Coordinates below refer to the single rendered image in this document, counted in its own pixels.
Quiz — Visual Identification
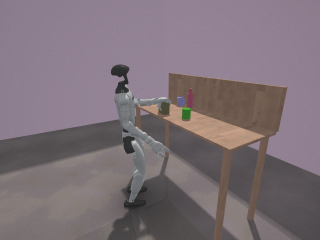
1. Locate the robot right forearm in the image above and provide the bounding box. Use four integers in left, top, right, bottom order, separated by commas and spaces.
125, 122, 155, 146

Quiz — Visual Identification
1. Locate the table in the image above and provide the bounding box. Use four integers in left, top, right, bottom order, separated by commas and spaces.
136, 73, 288, 240

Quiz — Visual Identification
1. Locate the sponge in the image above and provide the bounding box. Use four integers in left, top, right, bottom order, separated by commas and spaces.
158, 102, 170, 115

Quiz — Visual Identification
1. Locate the right robot upper arm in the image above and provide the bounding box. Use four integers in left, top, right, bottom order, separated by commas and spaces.
118, 94, 133, 130

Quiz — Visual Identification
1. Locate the robot left hand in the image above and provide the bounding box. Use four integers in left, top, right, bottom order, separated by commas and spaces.
157, 97, 172, 111

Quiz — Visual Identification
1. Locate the robot left forearm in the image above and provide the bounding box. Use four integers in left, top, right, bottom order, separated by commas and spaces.
138, 97, 160, 107

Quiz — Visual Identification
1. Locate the robot head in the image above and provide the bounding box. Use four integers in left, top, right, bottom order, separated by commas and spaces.
111, 64, 130, 94

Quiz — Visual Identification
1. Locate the robot right hand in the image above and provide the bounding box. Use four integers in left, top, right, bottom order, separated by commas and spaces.
151, 141, 170, 158

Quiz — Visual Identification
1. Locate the left robot upper arm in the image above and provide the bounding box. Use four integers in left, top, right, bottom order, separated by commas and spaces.
125, 85, 139, 108

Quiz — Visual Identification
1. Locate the robot left foot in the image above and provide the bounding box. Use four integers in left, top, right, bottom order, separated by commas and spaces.
127, 186, 147, 193

